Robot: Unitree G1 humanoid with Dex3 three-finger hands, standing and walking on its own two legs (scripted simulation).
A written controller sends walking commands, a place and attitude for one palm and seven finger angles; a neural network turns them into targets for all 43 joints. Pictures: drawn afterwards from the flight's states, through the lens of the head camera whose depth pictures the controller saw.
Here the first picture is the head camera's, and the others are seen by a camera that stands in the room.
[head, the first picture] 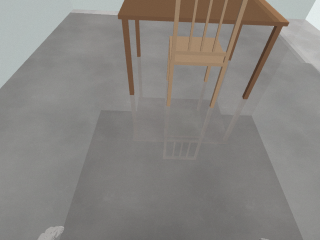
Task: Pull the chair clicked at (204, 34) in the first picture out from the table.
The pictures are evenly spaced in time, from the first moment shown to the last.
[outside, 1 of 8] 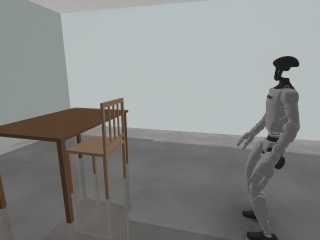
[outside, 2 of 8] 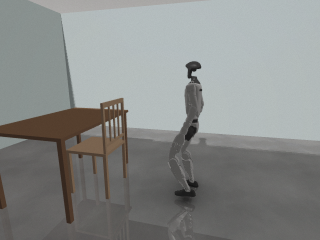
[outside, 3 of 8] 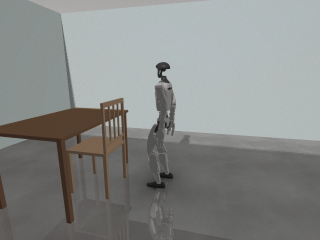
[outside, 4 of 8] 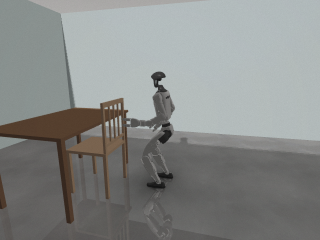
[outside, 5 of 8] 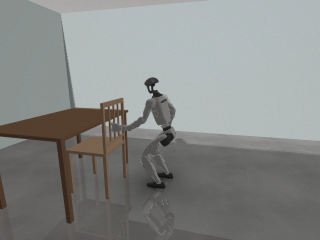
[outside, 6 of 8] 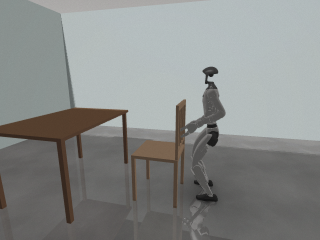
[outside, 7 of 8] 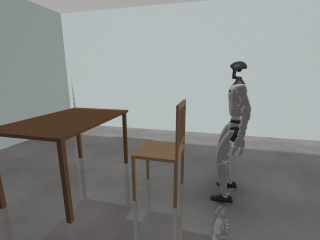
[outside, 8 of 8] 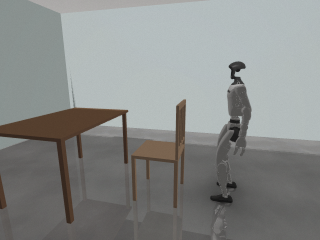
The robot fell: no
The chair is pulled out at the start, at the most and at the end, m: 0.00 0.67 0.67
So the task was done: yes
